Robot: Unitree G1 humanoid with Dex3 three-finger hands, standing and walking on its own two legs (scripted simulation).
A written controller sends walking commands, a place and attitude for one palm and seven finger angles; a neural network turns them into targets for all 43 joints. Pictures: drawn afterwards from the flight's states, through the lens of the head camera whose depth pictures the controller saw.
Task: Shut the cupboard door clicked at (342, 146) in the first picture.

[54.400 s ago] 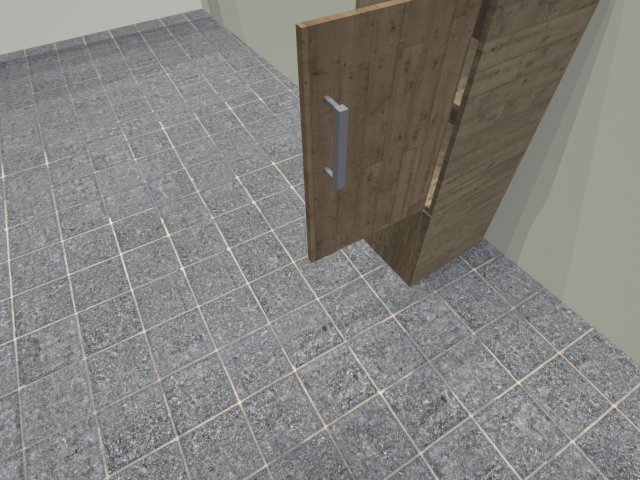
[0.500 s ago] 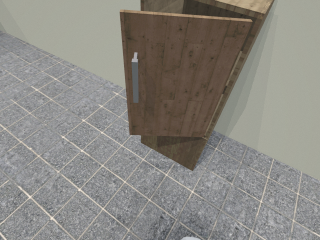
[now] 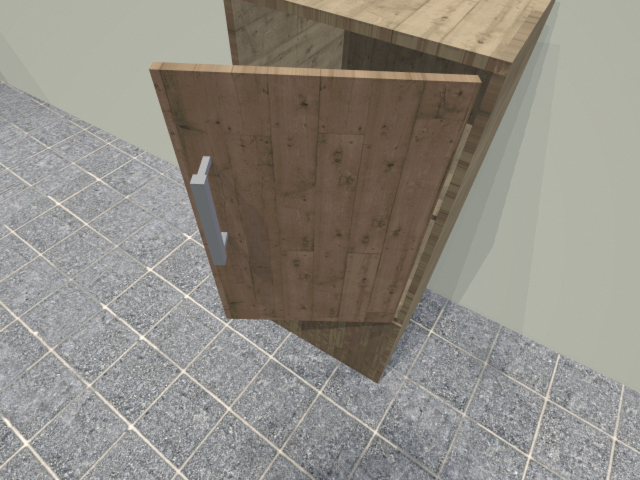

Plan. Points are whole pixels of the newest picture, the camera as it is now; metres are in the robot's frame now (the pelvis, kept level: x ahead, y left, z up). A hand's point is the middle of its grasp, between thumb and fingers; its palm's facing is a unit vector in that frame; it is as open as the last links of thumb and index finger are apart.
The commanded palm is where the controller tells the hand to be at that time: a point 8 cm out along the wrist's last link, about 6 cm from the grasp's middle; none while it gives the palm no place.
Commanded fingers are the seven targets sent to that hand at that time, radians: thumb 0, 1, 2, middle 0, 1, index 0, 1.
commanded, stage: come to a stop and stand still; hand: left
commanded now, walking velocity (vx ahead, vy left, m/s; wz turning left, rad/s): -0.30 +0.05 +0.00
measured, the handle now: (213, 214) +0.46 +0.20 +0.04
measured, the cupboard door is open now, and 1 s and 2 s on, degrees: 31 31 31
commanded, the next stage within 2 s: none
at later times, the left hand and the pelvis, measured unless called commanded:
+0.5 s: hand out of the picture +0.04 +0.22 -0.16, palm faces +0.02 -0.96 -0.27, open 7.4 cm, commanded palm none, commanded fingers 0.00 0.90 0.90 -0.20 -0.30 -0.20 -0.30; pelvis +0.01 +0.02 +0.00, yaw -1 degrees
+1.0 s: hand out of the picture -0.06 +0.26 -0.17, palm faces +0.03 -0.98 -0.20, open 7.4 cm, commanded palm none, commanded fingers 0.00 0.90 0.90 -0.20 -0.30 -0.20 -0.30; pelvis -0.07 +0.07 +0.00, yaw +0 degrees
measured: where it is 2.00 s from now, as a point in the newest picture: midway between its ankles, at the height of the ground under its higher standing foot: outside the picture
